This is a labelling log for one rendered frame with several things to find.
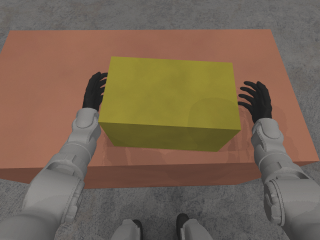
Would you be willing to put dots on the left robot foot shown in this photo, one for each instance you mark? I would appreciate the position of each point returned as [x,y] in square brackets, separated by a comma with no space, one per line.
[139,225]

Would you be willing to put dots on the pedestal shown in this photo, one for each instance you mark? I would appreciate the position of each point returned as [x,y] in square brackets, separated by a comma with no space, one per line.
[43,79]

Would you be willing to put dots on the left robot upper arm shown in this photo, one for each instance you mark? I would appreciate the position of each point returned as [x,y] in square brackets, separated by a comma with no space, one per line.
[54,199]

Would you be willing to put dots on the right robot upper arm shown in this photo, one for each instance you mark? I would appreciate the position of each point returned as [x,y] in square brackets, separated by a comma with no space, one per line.
[294,204]

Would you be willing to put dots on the left robot hand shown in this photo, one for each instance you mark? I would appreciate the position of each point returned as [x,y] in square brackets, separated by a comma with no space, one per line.
[92,96]

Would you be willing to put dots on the right robot hand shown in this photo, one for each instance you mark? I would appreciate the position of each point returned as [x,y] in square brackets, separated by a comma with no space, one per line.
[260,102]

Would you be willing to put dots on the carton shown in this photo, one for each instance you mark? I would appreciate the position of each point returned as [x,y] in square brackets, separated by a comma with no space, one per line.
[170,104]

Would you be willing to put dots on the right robot thigh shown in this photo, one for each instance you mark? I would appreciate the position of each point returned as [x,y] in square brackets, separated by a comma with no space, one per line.
[194,231]

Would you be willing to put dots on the robot right forearm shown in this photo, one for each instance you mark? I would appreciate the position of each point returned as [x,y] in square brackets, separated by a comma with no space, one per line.
[270,155]

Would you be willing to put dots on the robot left forearm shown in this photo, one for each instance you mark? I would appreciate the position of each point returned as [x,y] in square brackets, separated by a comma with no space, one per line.
[78,150]

